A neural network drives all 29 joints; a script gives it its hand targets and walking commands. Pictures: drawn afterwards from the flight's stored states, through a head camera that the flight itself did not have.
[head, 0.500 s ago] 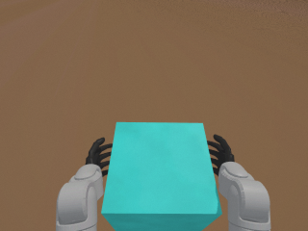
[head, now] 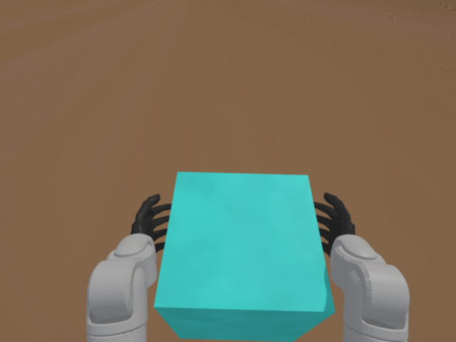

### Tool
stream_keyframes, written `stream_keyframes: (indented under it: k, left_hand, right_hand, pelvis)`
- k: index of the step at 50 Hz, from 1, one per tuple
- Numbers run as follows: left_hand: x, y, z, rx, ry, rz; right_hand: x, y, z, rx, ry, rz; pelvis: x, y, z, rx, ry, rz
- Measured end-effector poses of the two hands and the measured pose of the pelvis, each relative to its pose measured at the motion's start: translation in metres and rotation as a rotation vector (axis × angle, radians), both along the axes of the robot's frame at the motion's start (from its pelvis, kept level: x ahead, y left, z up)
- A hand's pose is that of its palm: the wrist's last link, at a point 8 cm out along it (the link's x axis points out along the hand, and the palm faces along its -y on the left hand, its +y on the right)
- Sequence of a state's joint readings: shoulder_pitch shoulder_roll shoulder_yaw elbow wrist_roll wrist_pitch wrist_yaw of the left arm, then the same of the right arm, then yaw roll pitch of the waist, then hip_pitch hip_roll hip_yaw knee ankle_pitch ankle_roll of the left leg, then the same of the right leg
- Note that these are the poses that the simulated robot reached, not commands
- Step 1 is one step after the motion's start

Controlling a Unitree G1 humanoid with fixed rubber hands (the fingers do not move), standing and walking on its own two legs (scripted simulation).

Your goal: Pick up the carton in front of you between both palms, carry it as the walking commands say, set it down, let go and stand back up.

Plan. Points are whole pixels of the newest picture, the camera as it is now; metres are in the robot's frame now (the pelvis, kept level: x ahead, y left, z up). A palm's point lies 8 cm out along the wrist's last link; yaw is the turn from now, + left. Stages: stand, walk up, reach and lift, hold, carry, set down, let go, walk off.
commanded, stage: carry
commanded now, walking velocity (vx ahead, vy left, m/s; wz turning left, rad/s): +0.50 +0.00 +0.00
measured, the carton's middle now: (239, 263) +0.25 +0.00 +0.01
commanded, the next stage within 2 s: none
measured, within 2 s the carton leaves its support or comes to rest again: neither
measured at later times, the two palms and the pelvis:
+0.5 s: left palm (170, 114) +0.60 +0.17 +0.06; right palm (295, 115) +0.57 -0.13 +0.07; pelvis +0.34 +0.04 +0.00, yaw -5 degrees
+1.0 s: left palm (199, 43) +0.92 +0.12 +0.09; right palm (295, 43) +0.92 -0.18 +0.08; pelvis +0.68 -0.02 +0.00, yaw +0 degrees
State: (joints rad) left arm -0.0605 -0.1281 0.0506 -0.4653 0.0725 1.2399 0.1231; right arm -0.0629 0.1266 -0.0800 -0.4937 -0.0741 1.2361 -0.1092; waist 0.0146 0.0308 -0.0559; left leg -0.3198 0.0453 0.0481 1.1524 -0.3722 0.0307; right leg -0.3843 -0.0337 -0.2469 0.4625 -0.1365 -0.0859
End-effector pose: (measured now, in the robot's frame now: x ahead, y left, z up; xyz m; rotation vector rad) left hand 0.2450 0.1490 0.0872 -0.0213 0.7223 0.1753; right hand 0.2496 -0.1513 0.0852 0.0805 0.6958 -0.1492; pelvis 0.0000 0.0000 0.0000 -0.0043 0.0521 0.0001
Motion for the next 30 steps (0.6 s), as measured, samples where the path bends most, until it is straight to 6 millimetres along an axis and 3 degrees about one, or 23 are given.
stream_keyframes:
  k: [6,13,17,21,25,30]
  left_hand:
    - [0.064,-0.006,0.014,0.003,-0.003,0.020]
    - [0.165,-0.007,0.029,0.000,-0.073,-0.020]
    - [0.229,0.002,0.017,-0.013,-0.075,-0.038]
    - [0.298,0.016,-0.011,-0.040,-0.049,-0.051]
    - [0.350,0.021,-0.025,-0.046,0.052,-0.076]
    - [0.407,0.020,-0.018,-0.047,0.070,-0.107]
  right_hand:
    - [0.070,-0.006,0.013,0.002,-0.003,0.020]
    - [0.158,-0.007,0.027,-0.001,-0.073,-0.020]
    - [0.217,0.002,0.020,-0.014,-0.075,-0.038]
    - [0.281,0.017,0.000,-0.043,-0.048,-0.049]
    - [0.325,0.022,-0.013,-0.050,0.053,-0.074]
    - [0.374,0.021,-0.005,-0.052,0.071,-0.106]
  pelvis:
    - [0.070,-0.009,0.017,0.027,0.012,-0.013]
    - [0.166,-0.001,0.016,0.027,0.016,-0.028]
    - [0.230,0.011,0.004,0.016,0.013,-0.038]
    - [0.297,0.027,-0.015,0.022,-0.002,-0.065]
    - [0.341,0.038,-0.003,0.006,0.007,-0.085]
    - [0.399,0.043,0.015,-0.020,0.020,-0.082]
